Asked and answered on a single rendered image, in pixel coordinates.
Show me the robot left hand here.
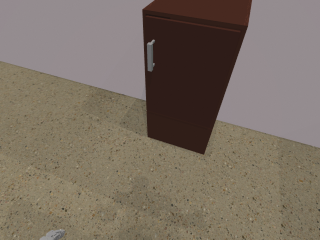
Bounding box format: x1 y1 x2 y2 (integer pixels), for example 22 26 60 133
40 229 65 240

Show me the cupboard door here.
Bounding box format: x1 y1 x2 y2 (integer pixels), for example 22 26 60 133
145 15 241 128

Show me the handle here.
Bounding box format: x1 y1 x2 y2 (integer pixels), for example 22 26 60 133
147 39 155 72

